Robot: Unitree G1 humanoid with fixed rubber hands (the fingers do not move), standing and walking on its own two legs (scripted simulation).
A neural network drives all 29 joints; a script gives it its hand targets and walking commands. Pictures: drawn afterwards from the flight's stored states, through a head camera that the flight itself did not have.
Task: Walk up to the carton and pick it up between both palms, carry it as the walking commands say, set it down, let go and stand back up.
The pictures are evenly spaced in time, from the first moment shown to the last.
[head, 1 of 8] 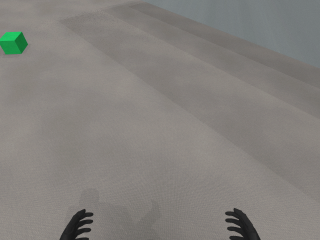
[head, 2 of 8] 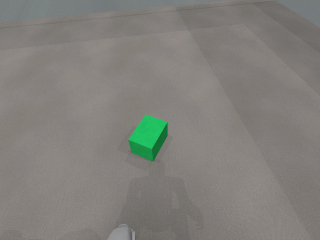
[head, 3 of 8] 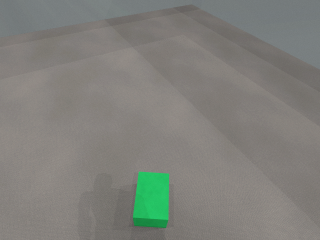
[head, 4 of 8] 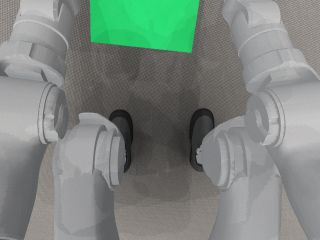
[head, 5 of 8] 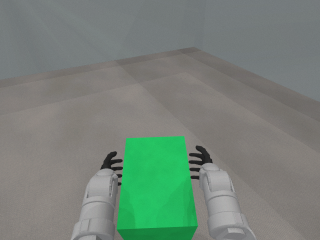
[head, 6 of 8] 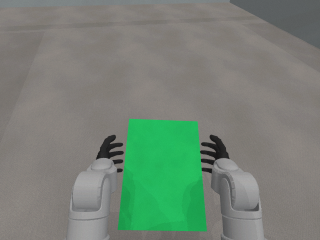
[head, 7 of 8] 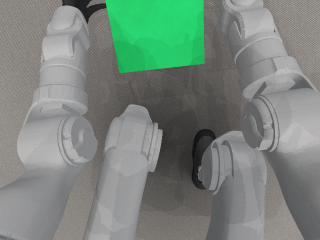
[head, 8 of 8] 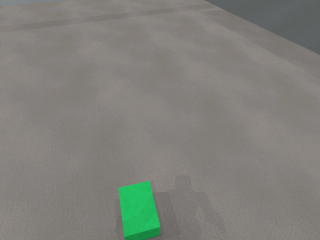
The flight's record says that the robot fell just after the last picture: no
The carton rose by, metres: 0.69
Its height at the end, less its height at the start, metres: +0.00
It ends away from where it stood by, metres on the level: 0.36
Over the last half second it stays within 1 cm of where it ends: yes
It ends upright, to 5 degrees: yes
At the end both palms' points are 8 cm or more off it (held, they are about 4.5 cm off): yes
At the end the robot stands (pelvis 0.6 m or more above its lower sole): yes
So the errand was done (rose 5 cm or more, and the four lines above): yes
